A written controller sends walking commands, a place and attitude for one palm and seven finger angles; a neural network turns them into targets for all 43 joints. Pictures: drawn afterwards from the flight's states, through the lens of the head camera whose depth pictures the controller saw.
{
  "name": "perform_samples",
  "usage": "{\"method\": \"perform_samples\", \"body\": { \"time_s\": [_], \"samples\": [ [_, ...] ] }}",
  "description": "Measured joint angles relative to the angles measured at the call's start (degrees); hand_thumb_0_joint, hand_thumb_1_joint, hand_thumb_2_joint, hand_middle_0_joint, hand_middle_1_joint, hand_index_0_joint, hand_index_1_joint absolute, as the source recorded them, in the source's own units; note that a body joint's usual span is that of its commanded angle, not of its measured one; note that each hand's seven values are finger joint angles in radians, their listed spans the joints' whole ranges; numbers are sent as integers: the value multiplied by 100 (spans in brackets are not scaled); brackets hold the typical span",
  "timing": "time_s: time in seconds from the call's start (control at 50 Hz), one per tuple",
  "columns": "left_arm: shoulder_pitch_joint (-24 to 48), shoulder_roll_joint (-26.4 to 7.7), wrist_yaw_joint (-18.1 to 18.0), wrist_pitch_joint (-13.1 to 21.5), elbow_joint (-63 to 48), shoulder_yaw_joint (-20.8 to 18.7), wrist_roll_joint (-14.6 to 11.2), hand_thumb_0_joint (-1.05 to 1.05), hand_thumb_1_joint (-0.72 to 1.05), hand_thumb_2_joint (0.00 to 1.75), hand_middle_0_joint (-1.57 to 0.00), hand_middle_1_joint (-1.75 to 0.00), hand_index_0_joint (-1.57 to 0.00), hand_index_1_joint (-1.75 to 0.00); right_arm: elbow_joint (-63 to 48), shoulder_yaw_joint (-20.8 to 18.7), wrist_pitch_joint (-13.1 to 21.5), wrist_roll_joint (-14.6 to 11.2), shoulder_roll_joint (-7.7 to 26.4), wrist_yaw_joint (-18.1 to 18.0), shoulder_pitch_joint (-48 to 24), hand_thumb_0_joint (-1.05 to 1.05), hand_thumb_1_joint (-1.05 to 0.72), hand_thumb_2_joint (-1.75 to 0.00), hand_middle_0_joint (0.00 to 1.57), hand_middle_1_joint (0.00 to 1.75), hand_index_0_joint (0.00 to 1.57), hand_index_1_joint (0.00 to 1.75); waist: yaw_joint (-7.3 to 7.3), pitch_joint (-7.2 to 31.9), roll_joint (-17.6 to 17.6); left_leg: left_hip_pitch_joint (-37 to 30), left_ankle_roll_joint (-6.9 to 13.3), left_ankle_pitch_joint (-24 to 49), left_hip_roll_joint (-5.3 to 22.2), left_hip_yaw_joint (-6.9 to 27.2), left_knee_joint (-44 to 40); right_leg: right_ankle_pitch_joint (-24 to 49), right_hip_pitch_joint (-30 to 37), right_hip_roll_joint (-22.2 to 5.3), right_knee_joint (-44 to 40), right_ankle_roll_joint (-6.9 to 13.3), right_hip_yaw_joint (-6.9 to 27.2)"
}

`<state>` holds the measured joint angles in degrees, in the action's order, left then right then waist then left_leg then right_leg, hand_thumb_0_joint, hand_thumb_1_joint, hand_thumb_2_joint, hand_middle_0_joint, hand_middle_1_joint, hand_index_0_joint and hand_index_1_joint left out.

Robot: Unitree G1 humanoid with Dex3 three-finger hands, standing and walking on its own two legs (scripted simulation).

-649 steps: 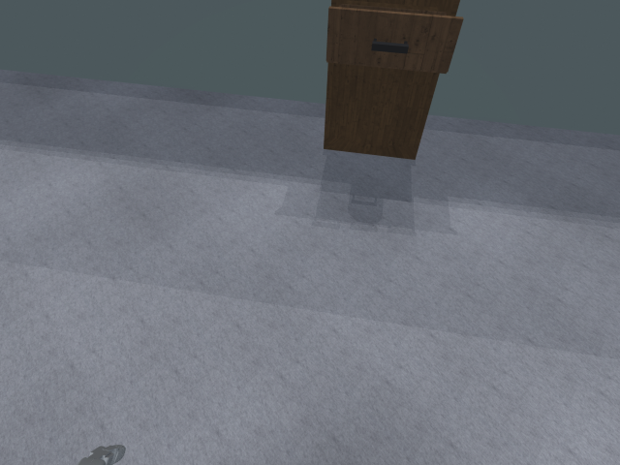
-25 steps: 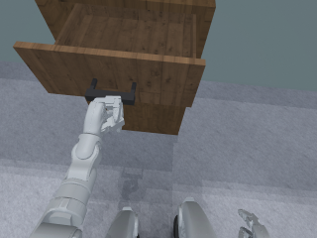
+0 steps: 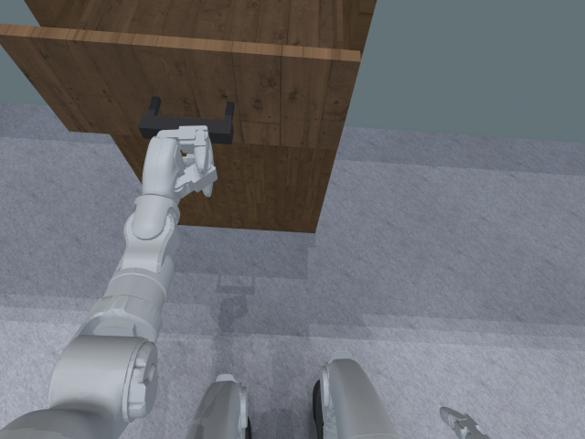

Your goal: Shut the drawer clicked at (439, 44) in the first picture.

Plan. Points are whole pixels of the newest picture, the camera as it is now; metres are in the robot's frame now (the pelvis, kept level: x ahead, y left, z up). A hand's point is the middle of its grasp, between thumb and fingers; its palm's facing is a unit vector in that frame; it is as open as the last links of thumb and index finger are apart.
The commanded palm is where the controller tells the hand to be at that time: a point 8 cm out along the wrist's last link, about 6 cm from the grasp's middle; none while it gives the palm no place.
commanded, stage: push the drawer shut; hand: left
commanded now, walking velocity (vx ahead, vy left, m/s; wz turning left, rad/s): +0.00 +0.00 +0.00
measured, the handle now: (190, 118) +0.55 +0.11 +0.04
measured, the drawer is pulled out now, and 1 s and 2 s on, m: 0.11 0.00 0.00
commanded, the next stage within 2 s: pull the fist back off the drawer in 1.28 s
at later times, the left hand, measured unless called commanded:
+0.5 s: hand (216, 135) +0.52 +0.08 +0.04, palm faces -0.14 -0.99 -0.04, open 3.0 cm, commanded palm +0.52 +0.13 +0.04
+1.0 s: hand (221, 103) +0.58 +0.07 +0.04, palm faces -0.14 -0.99 -0.03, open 3.1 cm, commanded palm +0.59 +0.11 +0.04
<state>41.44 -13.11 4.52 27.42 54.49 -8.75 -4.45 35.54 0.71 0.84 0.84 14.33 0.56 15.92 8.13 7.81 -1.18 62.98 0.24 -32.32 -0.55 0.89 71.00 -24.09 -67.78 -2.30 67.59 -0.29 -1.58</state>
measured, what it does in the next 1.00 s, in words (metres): stands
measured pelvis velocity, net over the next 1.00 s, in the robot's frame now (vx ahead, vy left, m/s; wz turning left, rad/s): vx -0.01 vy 0.01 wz -0.03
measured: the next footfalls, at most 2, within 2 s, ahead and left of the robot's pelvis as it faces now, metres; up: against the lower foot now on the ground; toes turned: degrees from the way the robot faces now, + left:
none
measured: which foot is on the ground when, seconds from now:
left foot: down 0.00-1.00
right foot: down 0.00-1.00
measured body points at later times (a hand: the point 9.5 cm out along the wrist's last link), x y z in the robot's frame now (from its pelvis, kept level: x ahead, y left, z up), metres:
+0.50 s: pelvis +0.00 +0.00 -0.01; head +0.16 +0.01 +0.41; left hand +0.52 +0.13 +0.04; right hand +0.01 -0.26 -0.13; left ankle +0.01 +0.12 -0.63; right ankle +0.07 -0.13 -0.63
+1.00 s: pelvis -0.01 +0.01 -0.02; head +0.19 +0.02 +0.38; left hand +0.58 +0.12 +0.04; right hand -0.04 -0.24 -0.13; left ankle +0.01 +0.12 -0.63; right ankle +0.07 -0.13 -0.63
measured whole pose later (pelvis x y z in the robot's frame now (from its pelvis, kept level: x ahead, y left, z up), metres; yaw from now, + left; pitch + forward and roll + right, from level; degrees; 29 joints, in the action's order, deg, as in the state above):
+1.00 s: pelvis -0.01 +0.01 -0.02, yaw -2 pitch +31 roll -3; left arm 70.1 -26.7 4.1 23.4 76.1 -17.3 2.5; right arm 35.5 3.7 -2.2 4.2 14.3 2.8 21.4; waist 16.7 6.9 -2.7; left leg 74.9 0.9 -33.2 0.7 2.0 76.7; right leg -23.0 -78.2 -1.0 69.7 -0.8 -2.6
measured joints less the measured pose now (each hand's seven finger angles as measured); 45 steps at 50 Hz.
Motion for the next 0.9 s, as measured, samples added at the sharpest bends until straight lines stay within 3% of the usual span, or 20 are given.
{"method": "perform_samples", "body": {
  "time_s": [0.38, 0.9],
  "samples": [
    [1101, -428, 28, 95, 1076, -475, 222, -1, 81, 94, -140, -160, -140, -160, 42, 66, -189, 130, 10, 93, 261, 0, -90, -90, 21, 30, 20, 30, 289, -39, -33, 333, 12, -3, 64, -18, 123, 65, -324, 69, 45, -4, 17],
    [2546, -1178, -29, -299, 1959, -774, 577, 2, 77, 93, -140, -160, -140, -160, 4, 241, -277, 313, 5, 202, 499, 0, -90, -90, 21, 30, 20, 30, 757, -76, -131, 1058, 60, -68, 106, 85, 498, 114, -924, 111, 185, -55, -79]
  ]
}}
